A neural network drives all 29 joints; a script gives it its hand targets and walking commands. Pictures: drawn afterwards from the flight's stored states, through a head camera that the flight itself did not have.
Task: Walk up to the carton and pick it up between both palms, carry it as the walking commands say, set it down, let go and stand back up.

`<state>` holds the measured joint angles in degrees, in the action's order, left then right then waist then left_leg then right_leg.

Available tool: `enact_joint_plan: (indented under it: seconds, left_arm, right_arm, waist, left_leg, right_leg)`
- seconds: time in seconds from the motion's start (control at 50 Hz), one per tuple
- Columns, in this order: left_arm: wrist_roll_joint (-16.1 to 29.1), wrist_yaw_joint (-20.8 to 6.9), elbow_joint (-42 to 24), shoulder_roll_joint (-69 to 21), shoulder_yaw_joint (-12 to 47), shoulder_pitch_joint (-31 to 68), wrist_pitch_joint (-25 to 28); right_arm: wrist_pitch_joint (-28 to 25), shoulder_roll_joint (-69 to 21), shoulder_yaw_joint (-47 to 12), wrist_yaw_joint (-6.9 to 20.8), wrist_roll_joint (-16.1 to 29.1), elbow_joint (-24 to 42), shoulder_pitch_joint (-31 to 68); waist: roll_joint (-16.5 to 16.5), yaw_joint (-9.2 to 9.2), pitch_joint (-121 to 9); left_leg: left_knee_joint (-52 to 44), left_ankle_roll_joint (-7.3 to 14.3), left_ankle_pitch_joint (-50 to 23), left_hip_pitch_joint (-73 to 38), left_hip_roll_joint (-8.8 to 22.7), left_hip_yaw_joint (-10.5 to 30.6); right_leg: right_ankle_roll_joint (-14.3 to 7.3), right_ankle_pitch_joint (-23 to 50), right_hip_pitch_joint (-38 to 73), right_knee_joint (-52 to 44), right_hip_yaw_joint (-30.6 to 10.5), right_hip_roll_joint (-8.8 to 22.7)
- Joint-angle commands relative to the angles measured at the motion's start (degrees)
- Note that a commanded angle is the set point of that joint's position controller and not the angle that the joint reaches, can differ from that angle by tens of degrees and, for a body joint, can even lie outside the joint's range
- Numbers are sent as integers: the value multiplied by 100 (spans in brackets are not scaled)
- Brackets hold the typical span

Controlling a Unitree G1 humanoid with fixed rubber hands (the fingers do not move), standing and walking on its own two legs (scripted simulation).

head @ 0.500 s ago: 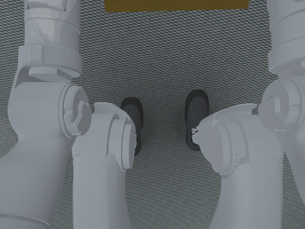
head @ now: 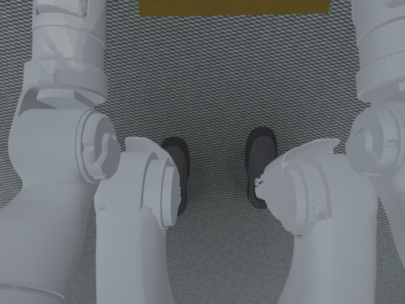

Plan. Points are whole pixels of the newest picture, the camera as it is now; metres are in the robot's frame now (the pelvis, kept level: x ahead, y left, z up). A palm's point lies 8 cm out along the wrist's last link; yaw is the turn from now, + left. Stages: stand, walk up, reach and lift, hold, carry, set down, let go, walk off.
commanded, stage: set down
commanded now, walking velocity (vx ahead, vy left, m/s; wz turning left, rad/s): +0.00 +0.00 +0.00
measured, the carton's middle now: out of the picture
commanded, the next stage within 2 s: none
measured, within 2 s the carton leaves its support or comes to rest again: rests again in 1.02 s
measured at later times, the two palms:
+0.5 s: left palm out of the picture +0.58 +0.16 -0.18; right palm out of the picture +0.58 -0.16 -0.17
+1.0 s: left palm out of the picture +0.59 +0.16 -0.19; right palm out of the picture +0.59 -0.17 -0.18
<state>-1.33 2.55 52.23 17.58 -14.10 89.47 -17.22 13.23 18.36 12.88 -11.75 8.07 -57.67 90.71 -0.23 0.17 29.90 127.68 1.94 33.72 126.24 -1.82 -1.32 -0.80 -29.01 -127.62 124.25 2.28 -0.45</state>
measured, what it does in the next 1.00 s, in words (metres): stands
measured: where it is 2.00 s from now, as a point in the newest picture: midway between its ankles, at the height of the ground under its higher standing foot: (216, 185)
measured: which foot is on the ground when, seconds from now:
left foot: down 0.00-1.00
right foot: down 0.00-1.00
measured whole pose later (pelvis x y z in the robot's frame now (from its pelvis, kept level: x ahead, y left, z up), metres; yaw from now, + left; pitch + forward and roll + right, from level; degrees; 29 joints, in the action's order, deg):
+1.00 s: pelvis +0.02 +0.00 -0.01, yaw +0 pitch +34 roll -2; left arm -1.3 -2.9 55.0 17.6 -19.4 89.5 -13.1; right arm 9.3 19.9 14.3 -3.3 5.9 -59.2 89.6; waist -0.3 0.2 29.6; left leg 131.2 1.9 37.9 126.8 -1.8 -1.3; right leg -0.9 -32.9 -128.5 127.9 2.5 -0.5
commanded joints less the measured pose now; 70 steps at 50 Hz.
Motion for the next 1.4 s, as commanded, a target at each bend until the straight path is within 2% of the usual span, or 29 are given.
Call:
enact_joint_plan:
  seconds: [0.0, 0.02, 0.06, 0.16, 0.18, 0.26, 0.28, 0.32, 0.4, 0.46, 0.48, 0.54, 0.56, 0.7, 0.8, 0.86, 0.88, 0.9, 0.96, 1.0, 1.02, 1.04, 1.14, 1.16, 1.2, 1.24, 1.28, 1.3, 1.38]
  left_arm:
    - [909, -1681, -407, -5075, 1909, 2949, 352]
    - [838, -1693, -351, -5073, 1870, 2809, 341]
    - [740, -1739, -84, -5114, 1777, 2646, 302]
    - [575, -1803, 17, -5028, 1681, 2444, 273]
    - [524, -1804, 6, -5019, 1654, 2374, 292]
    - [520, -1843, 7, -4963, 1676, 2247, 296]
    - [499, -1862, 13, -4932, 1642, 2252, 297]
    - [415, -1856, 146, -4972, 1618, 2065, 281]
    - [343, -1878, 266, -4918, 1528, 1795, 290]
    - [202, -1886, 286, -4914, 1481, 1638, 273]
    - [248, -1884, 219, -4883, 1510, 1658, 295]
    - [241, -1902, 234, -4940, 1521, 1585, 318]
    - [262, -1904, 292, -4962, 1526, 1542, 300]
    - [101, -1889, 396, -4916, 1381, 1367, 330]
    - [119, -1872, 507, -4873, 1376, 1305, 343]
    - [103, -1868, 510, -4913, 1335, 1271, 375]
    - [132, -1855, 527, -4819, 1346, 1261, 380]
    - [70, -1843, 516, -4804, 1328, 1258, 391]
    - [2, -1788, 570, -4623, 1200, 1145, 415]
    - [-1, -1734, 560, -4449, 1157, 1154, 463]
    - [7, -1701, 613, -4295, 1067, 1098, 472]
    - [12, -1639, 557, -4102, 1037, 1136, 523]
    - [1, -1381, 650, -3337, 897, 1141, 663]
    - [-42, -1281, 606, -2985, 805, 1147, 719]
    - [35, -1083, 644, -2347, 745, 1121, 804]
    - [53, -788, 544, -1449, 569, 1005, 950]
    - [106, -353, 658, -100, 281, 678, 1136]
    - [259, -139, 503, 514, 286, 656, 1251]
    - [964, 317, 127, 1397, 577, 1304, 1475]
  right_arm:
    - [0, -5591, -1711, 2420, 264, 599, 2599]
    - [-9, -5679, -1719, 2429, 300, 577, 2575]
    - [52, -5655, -1600, 2466, 151, 186, 2235]
    - [79, -5663, -1428, 2539, 114, 13, 2032]
    - [53, -5729, -1446, 2538, 151, 158, 2121]
    - [75, -5727, -1389, 2567, 64, -56, 1769]
    - [79, -5683, -1366, 2577, 81, -79, 1753]
    - [67, -5708, -1323, 2595, 57, -166, 1644]
    - [68, -5681, -1369, 2609, 20, -173, 1487]
    - [65, -5702, -1271, 2640, -16, -261, 1377]
    - [54, -5693, -1268, 2627, -8, -210, 1268]
    - [49, -5735, -1291, 2633, -23, -265, 1229]
    - [40, -5711, -1268, 2636, -18, -303, 1199]
    - [15, -5686, -1281, 2625, -47, -344, 1132]
    - [-21, -5605, -1246, 2619, -77, -278, 1081]
    - [-34, -5675, -1295, 2617, -56, -260, 1068]
    - [-31, -5582, -1235, 2612, -90, -300, 1014]
    - [-52, -5636, -1255, 2620, -15, -269, 1086]
    - [-77, -5449, -1209, 2585, -46, -249, 1064]
    - [-131, -5255, -1198, 2510, -34, -204, 1068]
    - [-137, -5038, -1144, 2478, -92, -215, 1056]
    - [-171, -4948, -1184, 2434, -9, -157, 1128]
    - [-332, -4118, -928, 2141, -90, -272, 1072]
    - [-356, -3871, -885, 2070, -74, -349, 1027]
    - [-449, -3179, -700, 1875, -141, -376, 867]
    - [-569, -2335, -513, 1592, -106, -360, 678]
    - [-760, -816, -429, 1172, -24, -176, 584]
    - [-870, -139, -365, 932, -19, -50, 546]
    - [-1064, 792, -497, 421, 283, 378, 1175]
  waist:
    - [-64, -126, -7767]
    - [-32, -203, -7738]
    - [-5, -147, -7260]
    - [92, -153, -6836]
    - [36, -228, -6854]
    - [51, -100, -6586]
    - [138, -173, -6563]
    - [174, -137, -6422]
    - [18, -227, -6231]
    - [145, -261, -6095]
    - [129, -166, -6070]
    - [127, -231, -5990]
    - [134, -159, -5978]
    - [90, -282, -5786]
    - [99, -177, -5697]
    - [64, -255, -5801]
    - [58, -172, -5751]
    - [193, -323, -5764]
    - [101, -302, -5688]
    - [82, -370, -5736]
    - [25, -290, -5711]
    - [-8, -410, -5817]
    - [89, -307, -5993]
    - [82, -393, -6019]
    - [85, -260, -6103]
    - [97, -250, -6351]
    - [112, -333, -6799]
    - [-31, -185, -7105]
    - [-185, -99, -8889]
  left_leg:
    - [-1054, -4, -1453, -3019, -231, 6]
    - [-1046, 26, -1499, -3066, -220, 15]
    - [-1075, 4, -1315, -2817, -222, 19]
    - [-1108, 28, -1179, -2663, -180, 48]
    - [-1064, 48, -1262, -2662, -195, 42]
    - [-1045, 47, -1288, -2591, -162, 92]
    - [-1047, 30, -1299, -2607, -158, 85]
    - [-1064, 31, -1247, -2578, -172, 121]
    - [-987, 54, -1363, -2453, -173, 118]
    - [-1008, 37, -1385, -2469, -174, 123]
    - [-992, 37, -1377, -2456, -173, 136]
    - [-950, 25, -1461, -2360, -186, 104]
    - [-948, 25, -1491, -2405, -176, 150]
    - [-842, 30, -1637, -2388, -188, 145]
    - [-826, 21, -1667, -2406, -203, 192]
    - [-780, 21, -1728, -2414, -207, 170]
    - [-763, -1, -1677, -2423, -198, 167]
    - [-767, 12, -1747, -2445, -194, 137]
    - [-782, 16, -1742, -2515, -212, 164]
    - [-759, -2, -1714, -2500, -213, 125]
    - [-760, -6, -1691, -2451, -214, 164]
    - [-722, -6, -1723, -2508, -198, 124]
    - [-719, -87, -1847, -2754, -189, 130]
    - [-718, -85, -1831, -2860, -193, 101]
    - [-703, -143, -1967, -3018, -161, 110]
    - [-767, -162, -2007, -3195, -145, 92]
    - [-679, -219, -2088, -3378, -91, 69]
    - [-643, -225, -2235, -3416, -80, 99]
    - [-520, -245, -2968, -3719, -90, 186]
  right_leg:
    - [-115, 1007, 3019, -435, 103, -485]
    - [-118, 1038, 3023, -417, 90, -497]
    - [-132, 872, 2793, -449, 82, -504]
    - [-157, 740, 2549, -410, 59, -488]
    - [-127, 801, 2570, -395, 61, -517]
    - [-149, 834, 2444, -383, 37, -512]
    - [-176, 841, 2420, -370, 5, -494]
    - [-164, 794, 2350, -319, 44, -511]
    - [-145, 868, 2357, -324, -10, -493]
    - [-148, 877, 2246, -273, -10, -506]
    - [-161, 905, 2271, -298, -12, -509]
    - [-153, 1024, 2337, -251, -35, -530]
    - [-166, 1070, 2293, -228, -29, -519]
    - [-145, 1088, 2235, -184, -76, -535]
    - [-130, 1148, 2288, -119, -36, -522]
    - [-136, 1265, 2452, -82, -83, -541]
    - [-121, 1200, 2400, -89, -50, -522]
    - [-120, 1265, 2429, -93, -91, -549]
    - [-88, 1201, 2400, -60, -51, -554]
    - [-79, 1229, 2570, -55, -74, -528]
    - [-59, 1183, 2571, -41, -41, -500]
    - [-57, 1258, 2737, -44, -102, -499]
    - [-11, 1351, 2851, -16, -24, -486]
    - [-13, 1300, 2896, -2, -52, -480]
    - [24, 1387, 2897, -13, 2, -469]
    - [62, 1474, 3135, -38, 27, -446]
    - [104, 1601, 3524, -43, -19, -381]
    - [139, 1865, 3751, -61, -38, -374]
    - [196, 2878, 4630, 136, -192, -356]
